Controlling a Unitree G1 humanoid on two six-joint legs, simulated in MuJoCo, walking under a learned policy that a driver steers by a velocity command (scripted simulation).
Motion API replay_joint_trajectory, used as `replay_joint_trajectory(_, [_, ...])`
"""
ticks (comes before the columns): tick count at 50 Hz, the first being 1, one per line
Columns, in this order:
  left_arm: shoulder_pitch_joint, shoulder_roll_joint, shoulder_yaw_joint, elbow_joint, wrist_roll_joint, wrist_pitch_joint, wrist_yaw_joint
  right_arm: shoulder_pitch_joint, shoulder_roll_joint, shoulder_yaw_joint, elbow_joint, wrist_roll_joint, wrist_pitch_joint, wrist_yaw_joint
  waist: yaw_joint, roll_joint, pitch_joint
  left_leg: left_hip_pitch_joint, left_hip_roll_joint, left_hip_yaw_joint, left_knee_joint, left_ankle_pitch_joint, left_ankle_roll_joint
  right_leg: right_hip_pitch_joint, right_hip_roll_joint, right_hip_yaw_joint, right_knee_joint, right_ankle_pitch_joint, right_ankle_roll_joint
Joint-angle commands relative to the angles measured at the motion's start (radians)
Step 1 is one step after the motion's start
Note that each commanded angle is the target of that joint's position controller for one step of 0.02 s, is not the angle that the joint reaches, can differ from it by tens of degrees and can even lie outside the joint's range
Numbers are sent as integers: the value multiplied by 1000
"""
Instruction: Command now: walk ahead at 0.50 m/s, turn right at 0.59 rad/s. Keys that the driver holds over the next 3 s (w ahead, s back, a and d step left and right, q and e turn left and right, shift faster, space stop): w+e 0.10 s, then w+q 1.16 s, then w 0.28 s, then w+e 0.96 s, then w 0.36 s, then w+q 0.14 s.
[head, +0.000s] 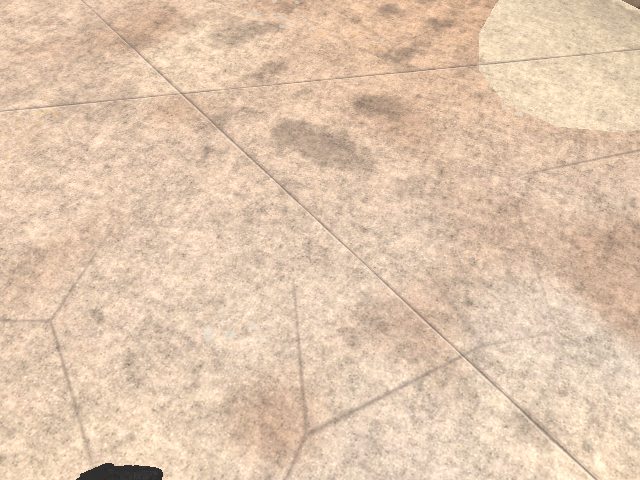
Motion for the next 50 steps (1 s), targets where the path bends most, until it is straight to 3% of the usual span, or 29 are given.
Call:
replay_joint_trajectory(1, [-52, 63, 13, -82, 8, -12, 7, 3, -182, -40, -35, -1, 4, -11, 41, 136, 13, 1, 267, -39, 80, 855, 105, 94, 68, -75, -67, -115, -56])
replay_joint_trajectory(2, [11, 77, 21, -67, 10, -15, 15, 9, -199, -43, -29, -1, 13, -14, 71, 141, -32, 16, 267, -22, 205, 997, 101, 176, 109, -88, -86, -163, -81])
replay_joint_trajectory(3, [142, 96, 35, -29, 15, -24, 25, 4, -208, -43, -30, 3, 23, -15, 130, 122, -109, -26, 257, 0, 398, 1012, 91, 340, 149, -87, -144, -154, -111])
replay_joint_trajectory(4, [324, 150, 60, 28, 24, -31, 42, -4, -198, -38, -50, 0, 26, -14, 208, 55, -216, -202, 234, 9, 670, 795, 60, 605, 100, 22, -190, -177, -153])
replay_joint_trajectory(5, [337, 272, 89, 21, 14, -28, 59, 30, -74, -10, -123, 3, 20, 5, 154, -189, -312, -626, 95, 0, 1014, -38, 2, 916, -218, 513, -239, -275, -264])
replay_joint_trajectory(6, [367, 282, 91, -5, -17, -18, 67, -51, -138, -23, -152, -2, 14, 8, 198, -130, -387, -769, -5, -202, 1175, -201, -10, 952, -325, 839, -391, -176, -328])
replay_joint_trajectory(7, [333, 235, 80, 23, -21, -14, 80, -115, -140, -22, -158, 7, 10, 12, 184, -32, -243, -836, 65, -250, 1161, -79, 6, 869, -297, 618, -389, -38, -294])
replay_joint_trajectory(8, [287, 169, 61, 33, -24, -23, 85, -107, -115, -10, -143, 17, 1, 12, 142, 4, -142, -786, 97, -246, 1075, -11, 16, 718, -258, 491, -394, 107, -259])
replay_joint_trajectory(9, [244, 125, 45, 39, -21, -35, 87, -87, -104, -8, -119, 12, 5, 14, 96, 35, -90, -713, 124, -252, 989, 8, 20, 608, -206, 391, -414, 198, -210])
replay_joint_trajectory(11, [208, 85, 27, 51, -22, -60, 83, -12, -95, -7, -75, -11, 42, 22, 44, 8, -77, -581, 129, -259, 922, 24, 17, 482, -158, 271, -465, 274, -171])
replay_joint_trajectory(13, [236, 99, 29, 78, -24, -82, 78, -14, -87, -11, -64, -6, 59, 35, 37, 8, -58, -586, 115, -260, 888, 64, 21, 464, -143, 215, -507, 291, -160])
replay_joint_trajectory(15, [264, 110, 32, 100, -21, -93, 77, -81, -77, -14, -74, 0, 65, 42, 55, 3, -12, -663, 105, -281, 836, 142, 25, 477, -135, 164, -551, 246, -134])
replay_joint_trajectory(19, [302, 94, 23, 131, -24, -102, 81, -199, -71, -18, -97, 3, 61, 44, 85, -8, 35, -767, 67, -305, 691, 284, 28, 548, -122, 71, -580, 256, -82])
replay_joint_trajectory(22, [318, 85, 15, 150, -24, -108, 90, -275, -51, -7, -114, -3, 55, 51, 104, -15, 50, -756, 53, -252, 558, 364, 33, 588, -121, 6, -584, 323, -62])
replay_joint_trajectory(26, [390, 88, 9, 201, -20, -102, 109, -383, -30, 9, -160, -9, 50, 63, 136, -11, 72, -745, 29, -157, 407, 334, 67, 707, -150, -52, -534, 510, -48])
replay_joint_trajectory(29, [379, 129, 12, 215, -14, -93, 124, -324, -50, 2, -155, -10, 53, 57, 91, -56, 9, -612, -53, -88, 366, 194, 128, 777, -169, -97, -358, 943, -24])
replay_joint_trajectory(30, [367, 146, 16, 215, -11, -87, 129, -256, -65, -5, -138, -12, 53, 53, 58, -72, -31, -539, -84, -77, 362, 137, 154, 781, -176, -108, -248, 1054, -21])
replay_joint_trajectory(31, [354, 162, 20, 210, -6, -79, 130, -152, -91, -18, -109, -15, 48, 48, 12, -76, -89, -418, -106, -91, 332, 103, 183, 748, -182, -115, -86, 1046, -25])
replay_joint_trajectory(32, [322, 172, 21, 195, -12, -76, 128, -1, -129, -38, -66, -27, 40, 40, -71, -42, -163, -198, -91, -155, 242, 131, 228, 618, -163, -132, 147, 862, -19])
replay_joint_trajectory(33, [321, 120, 7, 145, -26, -86, 117, 106, -241, -75, -51, -33, 46, 22, -100, 109, -265, 75, 147, -482, 216, 73, 332, 327, -70, -156, 514, 368, 10])
replay_joint_trajectory(34, [319, 87, 7, 95, -28, -96, 98, 37, -288, -87, -67, -5, 54, 23, -20, 257, -322, 248, 341, -992, 93, 212, 472, -29, 144, -7, 791, -424, 43])
replay_joint_trajectory(35, [239, 114, 6, 83, -10, -105, 92, 1, -257, -84, -63, 24, 58, 23, -33, 83, -229, 181, 311, -874, 66, 202, 445, -124, 54, 137, 782, -335, 29])
replay_joint_trajectory(36, [213, 108, 1, 66, -22, -118, 86, -50, -207, -72, -67, 22, 60, 18, -1, 42, -116, 38, 289, -764, 32, 224, 406, -120, 12, 128, 703, -256, 31])
replay_joint_trajectory(37, [223, 107, 3, 73, -22, -118, 86, -92, -155, -58, -67, 17, 59, 16, 47, -15, -31, -93, 239, -679, 1, 293, 355, -73, -20, 116, 602, -232, 38])
replay_joint_trajectory(38, [226, 102, 2, 69, -6, -101, 87, -119, -133, -49, -68, 21, 53, 12, 79, -13, 0, -178, 190, -613, -14, 361, 328, -25, -38, 115, 539, -230, 56])
replay_joint_trajectory(40, [259, 82, -3, 72, 14, -63, 80, -127, -134, -45, -71, 22, 34, 13, 105, 28, -18, -252, 133, -537, -31, 445, 313, 47, -44, 95, 463, -218, 88])
replay_joint_trajectory(43, [181, 71, -7, 33, 11, -45, 74, -89, -174, -56, -63, 22, 21, 15, 93, 58, -7, -286, 90, -499, -53, 473, 298, 20, -48, 63, 322, -128, 122])
replay_joint_trajectory(47, [17, 66, -14, -23, 1, -46, 69, -16, -177, -61, -54, 23, 27, 15, 23, 95, 0, -219, 60, -508, -30, 471, 246, -24, -28, 56, 103, 34, 135])
replay_joint_trajectory(50, [-68, 72, -19, -55, -7, -55, 65, 33, -185, -64, -51, 15, 32, 9, -16, 102, -10, -134, 74, -542, 17, 530, 235, -31, 1, 60, -2, 73, 125])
